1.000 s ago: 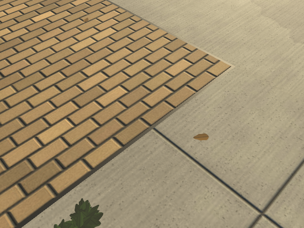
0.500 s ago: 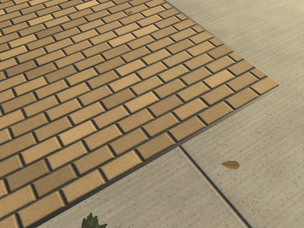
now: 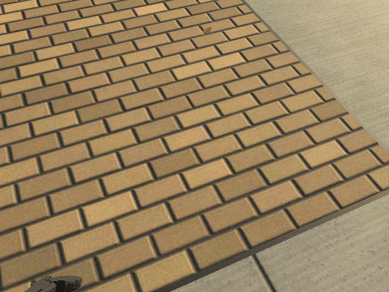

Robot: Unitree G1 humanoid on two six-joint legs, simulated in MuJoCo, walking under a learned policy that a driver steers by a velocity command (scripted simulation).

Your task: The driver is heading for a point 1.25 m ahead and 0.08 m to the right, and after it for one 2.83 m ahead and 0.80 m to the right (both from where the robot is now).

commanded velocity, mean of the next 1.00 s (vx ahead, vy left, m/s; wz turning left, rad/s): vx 0.50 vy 0.00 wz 0.09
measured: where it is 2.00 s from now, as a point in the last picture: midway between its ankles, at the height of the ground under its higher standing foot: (188, 141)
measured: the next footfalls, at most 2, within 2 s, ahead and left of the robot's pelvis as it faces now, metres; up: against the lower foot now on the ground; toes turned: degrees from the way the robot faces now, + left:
right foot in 0.12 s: +0.26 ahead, -0.14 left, +0.00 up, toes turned +8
left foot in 0.64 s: +0.49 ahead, +0.15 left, +0.00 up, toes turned +9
